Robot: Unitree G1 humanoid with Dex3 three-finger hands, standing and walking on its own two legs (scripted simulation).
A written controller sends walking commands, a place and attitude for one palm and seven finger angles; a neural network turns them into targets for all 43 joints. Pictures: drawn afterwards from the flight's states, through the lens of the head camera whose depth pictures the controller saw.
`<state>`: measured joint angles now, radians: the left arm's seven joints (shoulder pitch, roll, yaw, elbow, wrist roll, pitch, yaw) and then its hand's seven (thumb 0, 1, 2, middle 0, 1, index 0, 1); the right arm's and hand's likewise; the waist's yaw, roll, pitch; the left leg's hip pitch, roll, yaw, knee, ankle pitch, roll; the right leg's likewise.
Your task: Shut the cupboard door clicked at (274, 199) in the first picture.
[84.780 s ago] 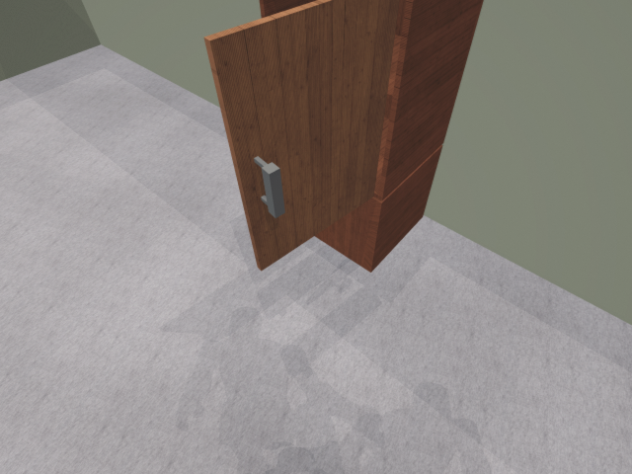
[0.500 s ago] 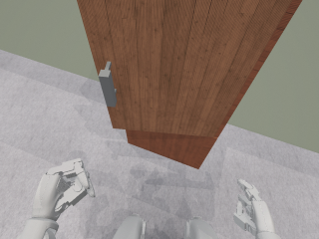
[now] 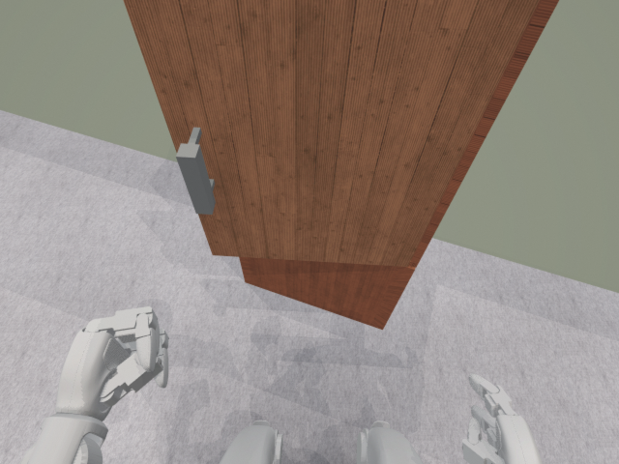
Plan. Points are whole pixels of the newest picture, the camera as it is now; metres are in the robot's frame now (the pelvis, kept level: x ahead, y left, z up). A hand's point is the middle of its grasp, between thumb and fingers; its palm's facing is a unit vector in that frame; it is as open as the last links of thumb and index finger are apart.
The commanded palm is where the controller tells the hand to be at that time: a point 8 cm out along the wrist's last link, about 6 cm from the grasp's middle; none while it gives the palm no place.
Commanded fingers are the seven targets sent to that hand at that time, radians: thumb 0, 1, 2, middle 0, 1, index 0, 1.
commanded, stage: raise the hand and make a fist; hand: left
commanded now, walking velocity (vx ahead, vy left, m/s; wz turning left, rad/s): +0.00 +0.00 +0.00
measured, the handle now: (200, 171) +0.51 +0.20 +0.05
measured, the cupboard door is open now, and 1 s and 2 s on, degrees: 17 17 17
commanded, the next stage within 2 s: bring the fist close to the handle in 0.18 s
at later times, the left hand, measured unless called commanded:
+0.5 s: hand (174, 346) +0.24 +0.17 +0.05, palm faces -0.02 -1.00 -0.05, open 3.1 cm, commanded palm +0.24 +0.23 +0.05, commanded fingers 0.00 0.90 0.90 -1.30 -1.50 -1.30 -1.50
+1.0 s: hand (201, 262) +0.35 +0.16 +0.05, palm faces -0.01 -1.00 -0.03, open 3.1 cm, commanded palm +0.33 +0.21 +0.05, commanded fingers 0.00 0.90 0.90 -1.30 -1.50 -1.30 -1.50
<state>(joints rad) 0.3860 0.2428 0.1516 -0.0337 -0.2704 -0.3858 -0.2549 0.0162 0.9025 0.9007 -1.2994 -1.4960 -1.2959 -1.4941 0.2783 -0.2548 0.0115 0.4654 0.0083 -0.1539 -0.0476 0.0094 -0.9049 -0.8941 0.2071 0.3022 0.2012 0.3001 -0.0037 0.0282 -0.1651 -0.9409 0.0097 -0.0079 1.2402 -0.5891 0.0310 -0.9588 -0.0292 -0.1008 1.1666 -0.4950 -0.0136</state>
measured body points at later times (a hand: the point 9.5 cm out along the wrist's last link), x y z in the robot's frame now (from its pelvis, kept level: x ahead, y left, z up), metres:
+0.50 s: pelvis -0.01 -0.01 -0.01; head +0.06 -0.01 +0.44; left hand +0.24 +0.23 +0.05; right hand +0.18 -0.25 -0.08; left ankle +0.01 +0.10 -0.64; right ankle +0.04 -0.12 -0.64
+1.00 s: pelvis -0.01 -0.01 +0.01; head +0.08 -0.01 +0.45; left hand +0.34 +0.22 +0.06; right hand +0.12 -0.27 -0.10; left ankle +0.01 +0.10 -0.64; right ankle +0.04 -0.12 -0.64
